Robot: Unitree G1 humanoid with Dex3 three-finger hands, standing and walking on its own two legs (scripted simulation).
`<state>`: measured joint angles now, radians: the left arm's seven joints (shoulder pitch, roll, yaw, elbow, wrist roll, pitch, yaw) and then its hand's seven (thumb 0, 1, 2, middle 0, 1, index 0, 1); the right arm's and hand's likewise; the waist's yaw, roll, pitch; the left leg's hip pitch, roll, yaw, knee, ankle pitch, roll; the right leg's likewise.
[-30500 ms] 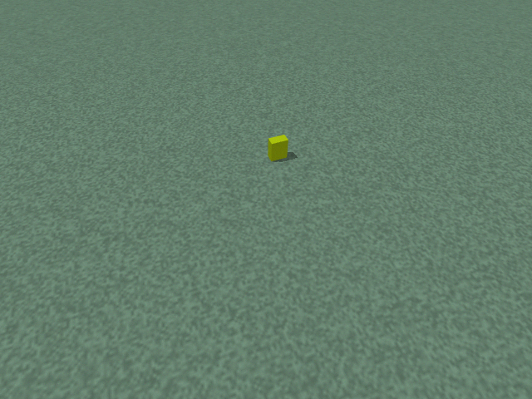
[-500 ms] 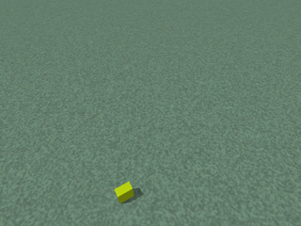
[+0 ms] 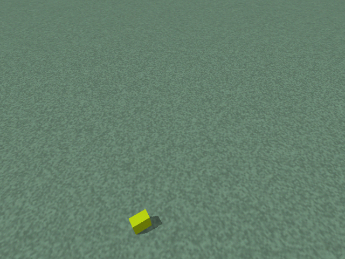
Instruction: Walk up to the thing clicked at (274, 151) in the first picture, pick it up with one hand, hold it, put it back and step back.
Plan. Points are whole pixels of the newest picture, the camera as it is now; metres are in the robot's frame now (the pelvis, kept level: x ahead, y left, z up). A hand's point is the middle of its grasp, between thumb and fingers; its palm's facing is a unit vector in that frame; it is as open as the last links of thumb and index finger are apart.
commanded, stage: stand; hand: left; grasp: from the side
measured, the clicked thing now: (140, 222) +0.43 +0.19 -0.72
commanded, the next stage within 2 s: step back in 0.70 s
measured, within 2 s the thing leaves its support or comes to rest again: neither
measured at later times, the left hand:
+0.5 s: hand out of the picture +0.08 +0.24 -0.16, palm faces -0.02 -0.94 -0.34, open 7.4 cm
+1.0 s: hand out of the picture +0.10 +0.30 -0.18, palm faces -0.04 -0.93 -0.37, open 7.4 cm
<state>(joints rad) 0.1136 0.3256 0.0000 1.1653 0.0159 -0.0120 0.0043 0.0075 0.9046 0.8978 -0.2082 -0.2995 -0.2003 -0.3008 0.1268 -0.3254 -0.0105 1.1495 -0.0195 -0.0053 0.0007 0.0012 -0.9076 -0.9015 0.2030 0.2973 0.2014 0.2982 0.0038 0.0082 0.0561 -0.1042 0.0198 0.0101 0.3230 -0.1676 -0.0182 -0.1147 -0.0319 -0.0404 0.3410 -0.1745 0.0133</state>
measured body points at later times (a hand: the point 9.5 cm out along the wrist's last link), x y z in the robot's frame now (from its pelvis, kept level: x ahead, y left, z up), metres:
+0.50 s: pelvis +0.01 +0.00 +0.00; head +0.02 -0.01 +0.45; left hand +0.08 +0.29 -0.13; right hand +0.07 -0.30 -0.14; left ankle +0.01 +0.13 -0.75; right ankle +0.01 -0.12 -0.75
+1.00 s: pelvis -0.03 +0.04 -0.02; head +0.04 +0.05 +0.42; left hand +0.11 +0.35 -0.15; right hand +0.05 -0.30 -0.14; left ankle -0.05 +0.14 -0.75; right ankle +0.01 -0.12 -0.75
